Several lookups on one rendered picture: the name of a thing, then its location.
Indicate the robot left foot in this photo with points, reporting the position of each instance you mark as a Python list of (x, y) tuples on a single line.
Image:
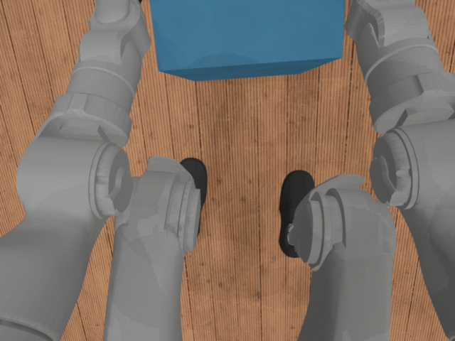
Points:
[(199, 173)]

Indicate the left robot upper arm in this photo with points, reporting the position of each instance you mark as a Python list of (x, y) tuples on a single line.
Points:
[(69, 188)]

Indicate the right robot forearm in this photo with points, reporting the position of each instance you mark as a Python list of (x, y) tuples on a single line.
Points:
[(400, 63)]

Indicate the left robot shin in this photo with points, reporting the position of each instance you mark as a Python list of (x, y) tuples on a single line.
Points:
[(155, 163)]

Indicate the right robot upper arm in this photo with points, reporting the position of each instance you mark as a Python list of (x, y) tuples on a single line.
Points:
[(413, 169)]

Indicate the left robot forearm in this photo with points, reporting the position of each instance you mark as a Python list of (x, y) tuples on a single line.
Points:
[(104, 80)]

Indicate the carton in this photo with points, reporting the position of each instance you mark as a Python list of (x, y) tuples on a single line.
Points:
[(203, 40)]

